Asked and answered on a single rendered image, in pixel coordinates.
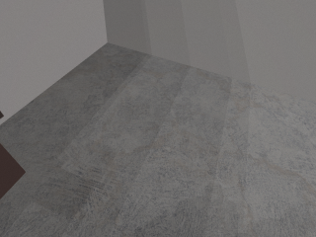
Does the cabinet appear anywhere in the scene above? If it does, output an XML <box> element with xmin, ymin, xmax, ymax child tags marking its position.
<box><xmin>0</xmin><ymin>143</ymin><xmax>26</xmax><ymax>199</ymax></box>

